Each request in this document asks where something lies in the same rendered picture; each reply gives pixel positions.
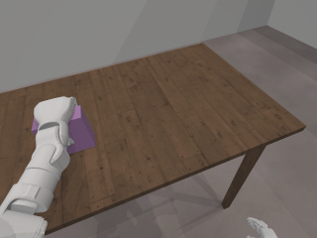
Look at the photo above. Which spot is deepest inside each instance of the robot left hand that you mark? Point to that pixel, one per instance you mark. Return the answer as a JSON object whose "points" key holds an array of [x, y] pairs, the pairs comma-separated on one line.
{"points": [[60, 108]]}

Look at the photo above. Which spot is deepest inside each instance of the table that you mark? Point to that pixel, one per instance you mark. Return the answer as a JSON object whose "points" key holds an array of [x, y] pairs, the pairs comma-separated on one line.
{"points": [[157, 120]]}

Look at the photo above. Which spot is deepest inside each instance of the left robot upper arm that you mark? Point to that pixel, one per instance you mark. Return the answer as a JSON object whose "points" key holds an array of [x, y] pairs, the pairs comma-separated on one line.
{"points": [[14, 224]]}

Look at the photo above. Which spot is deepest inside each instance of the sponge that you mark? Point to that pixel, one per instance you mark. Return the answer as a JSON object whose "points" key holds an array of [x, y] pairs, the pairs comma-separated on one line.
{"points": [[79, 130]]}

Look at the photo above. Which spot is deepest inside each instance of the left robot forearm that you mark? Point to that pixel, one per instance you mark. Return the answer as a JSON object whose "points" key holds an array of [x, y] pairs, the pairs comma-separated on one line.
{"points": [[33, 193]]}

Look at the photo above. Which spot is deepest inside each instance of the robot right hand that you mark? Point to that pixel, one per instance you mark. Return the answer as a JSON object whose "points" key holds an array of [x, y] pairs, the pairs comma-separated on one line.
{"points": [[261, 228]]}

